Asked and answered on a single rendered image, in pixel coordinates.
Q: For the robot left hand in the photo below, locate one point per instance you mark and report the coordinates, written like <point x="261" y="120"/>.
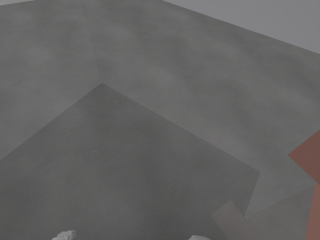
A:
<point x="68" y="235"/>

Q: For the cupboard door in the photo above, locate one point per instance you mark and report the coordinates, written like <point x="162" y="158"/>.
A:
<point x="307" y="156"/>

